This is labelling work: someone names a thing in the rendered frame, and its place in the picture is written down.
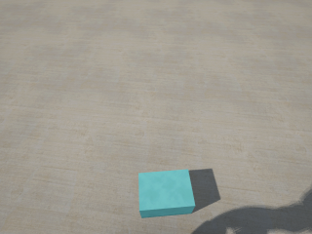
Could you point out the carton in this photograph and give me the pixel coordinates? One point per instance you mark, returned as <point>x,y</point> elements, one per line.
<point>165,193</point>

